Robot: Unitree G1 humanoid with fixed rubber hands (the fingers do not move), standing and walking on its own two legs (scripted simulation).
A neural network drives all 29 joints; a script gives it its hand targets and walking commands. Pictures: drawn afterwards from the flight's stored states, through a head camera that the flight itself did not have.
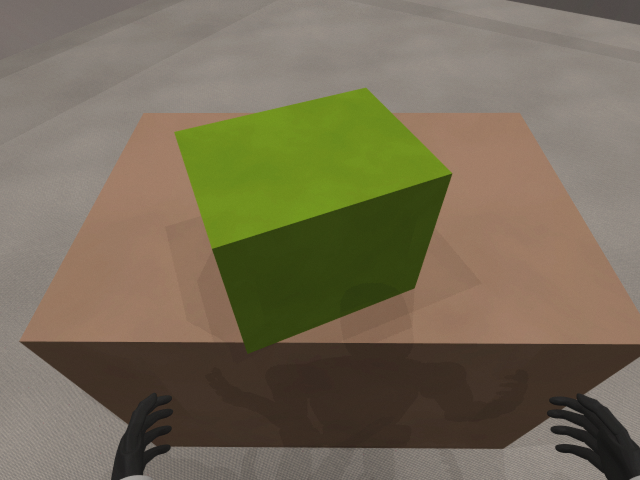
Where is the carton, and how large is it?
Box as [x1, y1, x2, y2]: [174, 88, 451, 353]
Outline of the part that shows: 366,88 174,132 247,353 411,289 415,285 450,179 451,172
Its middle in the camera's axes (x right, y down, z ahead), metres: -0.02 -0.03 +0.60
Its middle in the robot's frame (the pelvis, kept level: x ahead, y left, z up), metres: +0.49 +0.01 +0.03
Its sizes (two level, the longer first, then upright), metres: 0.298 0.226 0.255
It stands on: a pedestal, 0.68 m high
